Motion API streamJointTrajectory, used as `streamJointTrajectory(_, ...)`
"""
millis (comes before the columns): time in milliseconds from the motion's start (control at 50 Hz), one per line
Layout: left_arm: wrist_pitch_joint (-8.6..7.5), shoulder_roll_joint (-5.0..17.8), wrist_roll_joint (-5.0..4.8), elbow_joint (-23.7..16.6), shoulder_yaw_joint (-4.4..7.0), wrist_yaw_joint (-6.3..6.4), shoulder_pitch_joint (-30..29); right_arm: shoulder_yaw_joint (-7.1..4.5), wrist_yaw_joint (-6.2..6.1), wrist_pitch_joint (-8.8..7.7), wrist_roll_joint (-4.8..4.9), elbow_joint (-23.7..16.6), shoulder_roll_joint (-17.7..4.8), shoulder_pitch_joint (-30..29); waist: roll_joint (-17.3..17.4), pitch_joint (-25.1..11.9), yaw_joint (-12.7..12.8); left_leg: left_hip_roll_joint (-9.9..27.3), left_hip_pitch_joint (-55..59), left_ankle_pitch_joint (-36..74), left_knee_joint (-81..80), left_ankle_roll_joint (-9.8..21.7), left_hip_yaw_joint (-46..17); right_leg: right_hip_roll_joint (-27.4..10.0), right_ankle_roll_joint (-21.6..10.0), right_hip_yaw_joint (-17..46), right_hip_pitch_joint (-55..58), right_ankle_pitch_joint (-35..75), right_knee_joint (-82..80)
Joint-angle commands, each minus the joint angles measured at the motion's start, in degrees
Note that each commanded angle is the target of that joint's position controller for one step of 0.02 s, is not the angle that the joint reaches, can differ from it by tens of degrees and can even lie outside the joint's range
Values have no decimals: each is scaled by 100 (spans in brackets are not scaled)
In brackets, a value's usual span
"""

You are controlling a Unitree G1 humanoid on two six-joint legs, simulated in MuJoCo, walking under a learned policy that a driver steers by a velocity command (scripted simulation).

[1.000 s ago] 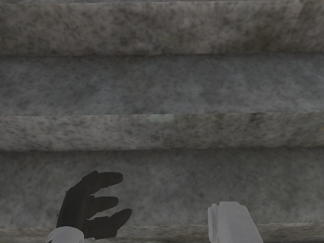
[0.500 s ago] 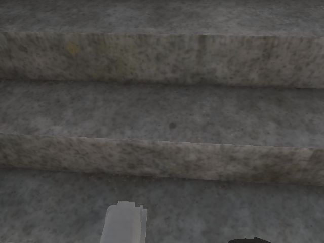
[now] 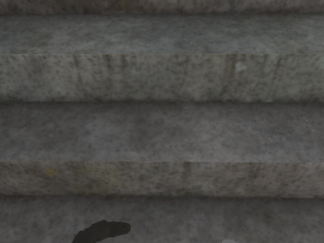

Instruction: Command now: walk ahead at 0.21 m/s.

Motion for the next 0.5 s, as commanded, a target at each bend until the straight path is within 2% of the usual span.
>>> streamJointTrajectory(20, 220, 1012, 162, -120, 279, 17, 680, -425, 77, -482, 493, -583, -1826, -719, 829, -276, 999, 1257, 184, 10124, 763, 967, -351, 814, 218, -821, 3128, -444, -3081)
streamJointTrajectory(40, 236, 1256, 152, 255, 363, 179, 1497, -391, 157, -425, 114, -424, -1374, 41, 127, -1516, 574, 1135, -404, 10081, 1998, 578, -325, 299, -524, 459, 4791, 2144, -2717)
streamJointTrajectory(60, 328, 1401, 201, 601, 436, 238, 2452, -360, 285, -285, -117, -450, -1029, 124, -628, -2249, 786, 597, -1389, 7288, 2935, 569, -637, -294, -1156, 2262, 6161, 1765, -4333)
streamJointTrajectory(80, 376, 1709, 514, 621, 618, 173, 2859, -423, 373, 3, -82, -276, -730, -29, -2002, -1407, 1287, -495, -2645, 1314, 6212, 153, -937, -1354, -1801, 4670, 5436, -410, -6718)
streamJointTrajectory(100, 142, 1628, 484, 839, 660, 178, 2685, -510, 300, 147, 140, -135, -790, -89, -1619, -553, 1111, -617, -4168, 1147, 8631, 292, -1912, -1314, -1440, 5128, 5204, -2607, -6840)
streamJointTrajectory(120, -85, 1504, 348, 995, 630, 185, 1919, -466, 139, 163, 168, -251, -613, -403, -1529, 75, 700, -613, -5065, 1052, 9349, 424, -2058, -1108, -1009, 4281, 4751, -2759, -6473)
streamJointTrajectory(140, -258, 894, 259, 1201, 511, 164, 1439, -427, 13, 148, 133, -329, -599, -736, -433, 122, 476, -545, -5250, 865, 9525, 544, -1950, -1017, -891, 3664, 4555, -2376, -6275)
streamJointTrajectory(160, -430, 397, 198, 1419, 380, 191, 1279, -360, -127, 135, 48, -443, -473, -1041, 93, 254, 218, -370, -5271, 975, 9085, 668, -1925, -893, -645, 3038, 4369, -1896, -6194)
streamJointTrajectory(180, -525, 105, 112, 1415, 304, 269, 813, -262, -261, 159, -9, -557, -316, -1238, 152, 167, -54, -145, -5142, 586, 8571, 641, -1624, -620, -362, 2265, 4262, -1275, -6282)
streamJointTrajectory(200, -575, -122, 93, 1284, 239, 312, 400, -242, -334, 203, 34, -575, -249, -1288, -6, 111, -212, -44, -4975, 188, 8183, 507, -1492, -389, -195, 1597, 4192, -694, -6428)
streamJointTrajectory(220, -608, -282, 162, 1261, 170, 298, 489, -252, -333, 235, 18, -712, -422, -1460, 65, -104, -283, 178, -4790, 469, 7530, 204, -1277, -356, -72, 1231, 4332, -102, -6437)
streamJointTrajectory(240, -647, -176, 155, 986, 184, 236, 258, -232, -287, 248, 25, -638, -407, -1532, -93, -203, -272, 313, -4371, 425, 7147, -84, -1091, -222, 20, 779, 4229, 570, -6540)
streamJointTrajectory(260, -691, 141, 53, 617, 201, 94, -334, -204, -168, 293, 169, -684, -492, -1621, 12, -161, -571, 467, -3226, -381, 6119, -567, -507, -115, 324, 181, 3588, 712, -6885)
streamJointTrajectory(280, -674, 718, 27, 333, 359, 80, -652, -213, -45, 313, 142, -706, -645, -1562, -296, -279, -563, 319, -1946, -610, 5260, -854, -128, 193, 440, -273, 3072, 714, -7139)
streamJointTrajectory(300, -782, 953, 36, 328, 430, 75, -471, -293, 52, 218, 126, -596, -776, -1497, -572, -12, -503, 319, -1081, -239, 5109, -1083, -120, 175, 452, -279, 2747, 765, -7271)
streamJointTrajectory(320, -818, 1163, 128, 408, 467, 78, -482, -350, -48, 63, 60, -493, -926, -1036, -437, 81, -668, 303, -615, 637, 5281, -1148, -343, -181, 258, 45, 2595, 1146, -7088)
streamJointTrajectory(340, -833, 1169, 105, 380, 465, 55, -515, -366, -121, -51, 49, -536, -908, -1021, -252, 246, -714, 305, -782, 684, 4486, -1181, -371, -416, 64, 189, 3150, 1467, -6842)
streamJointTrajectory(360, -832, 1068, 30, 498, 444, -3, -421, -349, -165, -115, 82, -684, -898, -1229, -188, 369, -704, 353, -918, 896, 3213, -1104, -357, -566, -74, 336, 3813, 1766, -6419)
streamJointTrajectory(380, -792, 842, -125, 781, 424, -79, 322, -361, -233, -146, 140, -846, -997, -1715, -141, 520, -428, 172, -1238, 897, 1978, -1020, -64, -590, -229, 524, 4572, 1923, -6083)
streamJointTrajectory(400, -716, 703, -185, 1099, 427, -211, 1124, -315, -321, -153, 161, -866, -933, -1778, -269, 466, -167, 144, -1323, 1200, 1253, -834, -79, -628, -196, 693, 5173, 1771, -5785)
streamJointTrajectory(420, -556, 766, -114, 1288, 561, -327, 2260, -305, -365, -117, 210, -925, -1220, -1841, -77, 188, 542, 288, -1314, 2211, 1483, -361, -482, -288, 106, 465, 5774, 1082, -5588)
streamJointTrajectory(440, -521, 713, -71, 1437, 592, -303, 2800, -298, -336, -87, 242, -1080, -1267, -2181, 133, -13, 838, 348, -1040, 2128, 1597, -7, -520, -79, 368, 312, 5730, 494, -5630)
streamJointTrajectory(460, -532, 757, -20, 1351, 562, -267, 2386, -325, -269, -33, 263, -1107, -1188, -2354, 182, 181, 599, 312, -1245, 1162, 1598, 116, -474, 1, 458, 172, 5563, 149, -5793)
streamJointTrajectory(480, -506, 784, 50, 1145, 550, -237, 1606, -293, -218, 10, 284, -1011, -898, -2240, 91, 429, 314, 233, -1528, 95, 1412, 90, -504, -6, 508, 56, 5431, -297, -5913)
streamJointTrajectory(500, -471, 812, 97, 1098, 567, -228, 1321, -301, -198, 51, 298, -933, -872, -2117, -12, 638, 192, 227, -1614, -879, 1170, 89, -583, -38, 474, 95, 5223, -813, -6082)
Keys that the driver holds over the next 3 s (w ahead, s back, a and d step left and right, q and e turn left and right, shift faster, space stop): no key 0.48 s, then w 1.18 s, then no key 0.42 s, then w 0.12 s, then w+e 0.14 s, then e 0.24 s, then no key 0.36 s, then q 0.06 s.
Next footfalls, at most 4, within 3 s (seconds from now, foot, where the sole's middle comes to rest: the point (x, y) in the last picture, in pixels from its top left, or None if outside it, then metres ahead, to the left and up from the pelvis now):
0.02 right None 0.19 -0.12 -0.60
0.40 left None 0.22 0.13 -0.60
1.10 left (124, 235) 0.44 0.15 -0.41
1.58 right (191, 134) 0.67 -0.07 -0.22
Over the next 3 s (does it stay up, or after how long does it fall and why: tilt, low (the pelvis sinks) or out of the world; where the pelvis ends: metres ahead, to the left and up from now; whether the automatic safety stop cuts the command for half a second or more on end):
stays up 1.03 -0.01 0.79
